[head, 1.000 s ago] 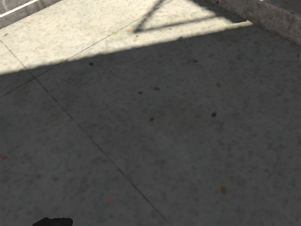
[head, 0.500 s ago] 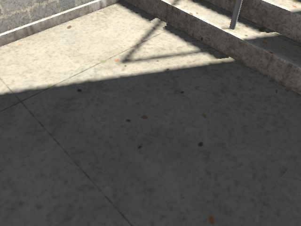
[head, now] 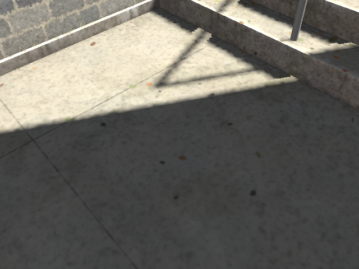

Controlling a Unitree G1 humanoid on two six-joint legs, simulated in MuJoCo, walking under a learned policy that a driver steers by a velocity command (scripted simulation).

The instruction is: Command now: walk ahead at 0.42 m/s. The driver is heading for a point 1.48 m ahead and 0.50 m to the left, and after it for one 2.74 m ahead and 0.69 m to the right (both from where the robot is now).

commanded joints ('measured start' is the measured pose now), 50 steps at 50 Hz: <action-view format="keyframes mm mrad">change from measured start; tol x32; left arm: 1 -41 73 -9 -57 23 -15 14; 15 126 36 -13 -28 -48 41 8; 33 -487 177 38 -302 -81 -3 5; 39 -48 305 103 -214 -70 3 6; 50 -185 213 90 -119 -67 11 11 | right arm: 1 -148 -8 14 -93 24 -4 36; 39 276 -81 1 -100 112 41 -64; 50 -38 -71 -16 -169 92 74 -40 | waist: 1 -7 -72 68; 36 -30 84 4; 39 24 -367 -305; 50 -19 -99 100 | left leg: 1 -232 52 47 -112 133 -30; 11 49 -95 190 -730 93 32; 13 474 -99 131 -777 213 90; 15 1135 307 -639 -845 153 333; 30 334 44 -238 -1073 140 149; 36 514 45 -360 -789 165 72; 40 -147 -36 -144 75 -287 -76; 50 -84 94 -58 -217 50 -118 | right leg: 1 51 -230 190 -209 405 -182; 9 141 -290 79 -218 827 -136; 13 138 -235 -2 279 1285 4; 15 -514 48 54 991 -143 102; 16 -604 16 195 1131 -130 73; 36 -169 -33 120 50 277 65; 39 515 -513 905 -18 -68 -235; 50 -5 -295 127 -202 393 -123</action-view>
